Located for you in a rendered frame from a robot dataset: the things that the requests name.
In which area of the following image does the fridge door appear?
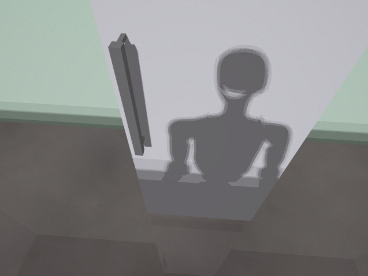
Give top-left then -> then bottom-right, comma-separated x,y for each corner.
90,0 -> 368,221

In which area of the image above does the handle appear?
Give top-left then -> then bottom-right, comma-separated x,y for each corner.
108,33 -> 145,156

